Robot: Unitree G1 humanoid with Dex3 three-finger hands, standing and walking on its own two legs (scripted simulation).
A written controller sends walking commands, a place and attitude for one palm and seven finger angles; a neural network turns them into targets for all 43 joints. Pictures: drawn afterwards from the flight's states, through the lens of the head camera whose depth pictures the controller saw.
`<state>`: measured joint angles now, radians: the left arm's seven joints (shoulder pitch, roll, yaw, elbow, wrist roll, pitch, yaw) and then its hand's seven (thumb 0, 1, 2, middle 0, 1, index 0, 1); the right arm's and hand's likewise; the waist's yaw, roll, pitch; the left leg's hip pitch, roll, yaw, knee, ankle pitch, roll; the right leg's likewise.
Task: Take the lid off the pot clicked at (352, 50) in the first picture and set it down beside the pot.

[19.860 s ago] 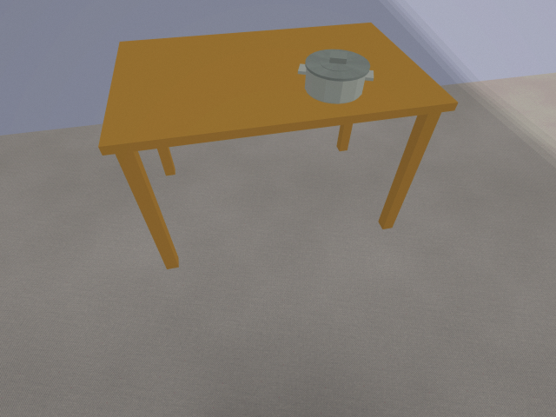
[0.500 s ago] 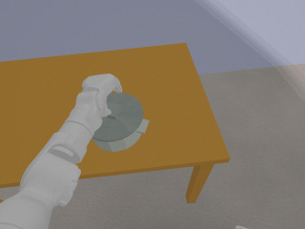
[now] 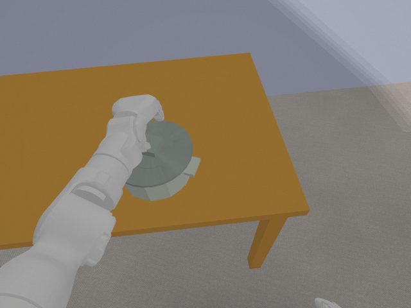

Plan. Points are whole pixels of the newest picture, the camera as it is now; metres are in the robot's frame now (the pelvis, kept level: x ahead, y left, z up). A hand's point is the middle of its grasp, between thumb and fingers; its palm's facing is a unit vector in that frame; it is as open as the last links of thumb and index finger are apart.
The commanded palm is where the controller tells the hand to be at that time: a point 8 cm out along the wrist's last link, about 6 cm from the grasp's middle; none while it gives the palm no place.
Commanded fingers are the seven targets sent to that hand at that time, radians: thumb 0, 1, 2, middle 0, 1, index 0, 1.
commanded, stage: lower the open fingers around the knob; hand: left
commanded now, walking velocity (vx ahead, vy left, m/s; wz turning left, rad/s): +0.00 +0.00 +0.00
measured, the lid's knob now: (149, 145) +0.48 +0.13 +0.01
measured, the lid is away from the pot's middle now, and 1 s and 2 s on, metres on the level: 0.00 0.00 0.00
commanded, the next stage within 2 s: close the fingers and squeeze the knob in 0.82 s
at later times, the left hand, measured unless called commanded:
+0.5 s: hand (144, 145) +0.45 +0.14 +0.04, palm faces -0.35 -0.07 -0.93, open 10.1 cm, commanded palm +0.45 +0.13 +0.11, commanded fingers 0.00 -0.26 1.33 -0.82 -0.08 -0.82 -0.08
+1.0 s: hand (145, 150) +0.44 +0.13 +0.04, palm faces -0.36 -0.09 -0.93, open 10.3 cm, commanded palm +0.44 +0.14 +0.10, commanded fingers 0.00 -0.09 1.05 -0.54 -0.71 -0.54 -0.71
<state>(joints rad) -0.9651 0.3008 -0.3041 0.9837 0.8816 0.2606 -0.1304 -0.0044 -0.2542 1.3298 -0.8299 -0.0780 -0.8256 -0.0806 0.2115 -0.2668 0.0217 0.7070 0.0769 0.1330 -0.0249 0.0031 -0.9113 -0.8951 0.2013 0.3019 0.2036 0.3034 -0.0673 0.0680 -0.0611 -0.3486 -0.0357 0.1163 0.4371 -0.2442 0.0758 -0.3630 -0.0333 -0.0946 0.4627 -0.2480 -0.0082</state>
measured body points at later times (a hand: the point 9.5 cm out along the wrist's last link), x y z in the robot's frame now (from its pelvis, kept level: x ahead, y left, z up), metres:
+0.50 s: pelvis +0.01 +0.00 +0.00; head +0.06 -0.03 +0.45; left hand +0.46 +0.14 +0.10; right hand +0.10 -0.26 -0.14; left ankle -0.02 +0.07 -0.74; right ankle -0.02 -0.11 -0.74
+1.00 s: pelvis +0.00 -0.01 +0.00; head +0.04 -0.03 +0.45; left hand +0.46 +0.13 +0.09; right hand +0.07 -0.28 -0.14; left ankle -0.02 +0.07 -0.74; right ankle -0.02 -0.11 -0.74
